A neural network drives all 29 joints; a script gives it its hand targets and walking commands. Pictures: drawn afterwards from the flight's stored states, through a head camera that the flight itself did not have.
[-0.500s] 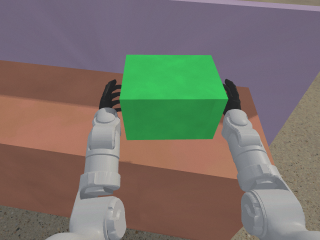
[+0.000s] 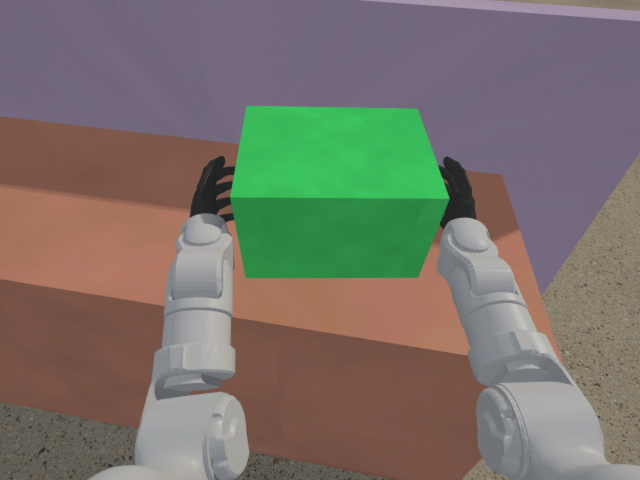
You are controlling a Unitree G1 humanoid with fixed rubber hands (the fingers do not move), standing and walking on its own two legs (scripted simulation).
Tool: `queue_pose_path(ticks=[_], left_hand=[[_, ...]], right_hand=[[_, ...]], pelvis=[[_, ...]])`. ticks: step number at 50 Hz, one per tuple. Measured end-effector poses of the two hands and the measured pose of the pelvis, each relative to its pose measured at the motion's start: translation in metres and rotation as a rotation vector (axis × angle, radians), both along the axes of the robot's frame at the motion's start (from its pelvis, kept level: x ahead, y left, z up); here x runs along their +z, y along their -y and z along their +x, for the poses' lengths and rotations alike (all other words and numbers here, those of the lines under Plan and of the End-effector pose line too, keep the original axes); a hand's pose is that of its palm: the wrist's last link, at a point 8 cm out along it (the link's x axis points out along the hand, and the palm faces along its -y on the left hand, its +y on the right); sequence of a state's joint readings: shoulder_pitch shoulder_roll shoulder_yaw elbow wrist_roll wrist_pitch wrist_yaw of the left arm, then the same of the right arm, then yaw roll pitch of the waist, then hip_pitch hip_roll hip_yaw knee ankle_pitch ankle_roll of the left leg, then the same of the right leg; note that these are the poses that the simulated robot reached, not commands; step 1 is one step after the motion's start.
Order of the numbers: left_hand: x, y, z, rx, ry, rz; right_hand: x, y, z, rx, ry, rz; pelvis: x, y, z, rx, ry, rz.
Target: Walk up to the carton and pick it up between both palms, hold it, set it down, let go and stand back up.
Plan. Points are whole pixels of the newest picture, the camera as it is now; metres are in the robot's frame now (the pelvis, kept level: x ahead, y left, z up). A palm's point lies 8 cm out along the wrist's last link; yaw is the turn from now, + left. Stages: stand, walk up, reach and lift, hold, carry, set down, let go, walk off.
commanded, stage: hold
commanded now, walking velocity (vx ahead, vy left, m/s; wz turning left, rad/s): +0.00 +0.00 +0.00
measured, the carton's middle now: (332, 192) +0.43 +0.01 +0.17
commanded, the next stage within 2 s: none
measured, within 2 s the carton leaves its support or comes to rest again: neither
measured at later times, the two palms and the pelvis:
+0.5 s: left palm (214, 214) +0.37 +0.16 +0.17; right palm (464, 222) +0.37 -0.16 +0.16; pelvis +0.01 +0.00 +0.00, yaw +0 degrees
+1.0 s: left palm (215, 212) +0.38 +0.16 +0.17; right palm (464, 214) +0.38 -0.16 +0.17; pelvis +0.01 +0.00 +0.00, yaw -1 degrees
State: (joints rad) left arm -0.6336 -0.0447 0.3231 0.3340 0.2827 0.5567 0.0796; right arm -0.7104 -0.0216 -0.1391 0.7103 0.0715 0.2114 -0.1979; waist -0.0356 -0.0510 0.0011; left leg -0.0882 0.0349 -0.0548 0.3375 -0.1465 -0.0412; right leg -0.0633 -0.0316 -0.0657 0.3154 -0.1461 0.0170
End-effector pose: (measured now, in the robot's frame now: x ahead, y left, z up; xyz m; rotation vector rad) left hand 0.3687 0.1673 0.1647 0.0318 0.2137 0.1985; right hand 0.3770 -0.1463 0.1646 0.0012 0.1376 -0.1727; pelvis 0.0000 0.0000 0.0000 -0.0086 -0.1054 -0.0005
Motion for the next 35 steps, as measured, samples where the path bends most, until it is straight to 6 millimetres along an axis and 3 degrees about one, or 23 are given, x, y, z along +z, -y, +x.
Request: queue_pose_path(ticks=[19,35], left_hand=[[0.007,0.012,0.005,-0.023,0.009,0.011],[0.0,0.003,-0.001,-0.007,-0.007,0.005]], right_hand=[[0.005,0.013,0.001,-0.018,0.016,0.017],[-0.003,0.003,-0.003,-0.002,-0.007,-0.002]], pelvis=[[0.0,-0.004,0.009,-0.01,0.001,-0.002],[0.0,-0.001,0.0,-0.005,0.005,0.001]])
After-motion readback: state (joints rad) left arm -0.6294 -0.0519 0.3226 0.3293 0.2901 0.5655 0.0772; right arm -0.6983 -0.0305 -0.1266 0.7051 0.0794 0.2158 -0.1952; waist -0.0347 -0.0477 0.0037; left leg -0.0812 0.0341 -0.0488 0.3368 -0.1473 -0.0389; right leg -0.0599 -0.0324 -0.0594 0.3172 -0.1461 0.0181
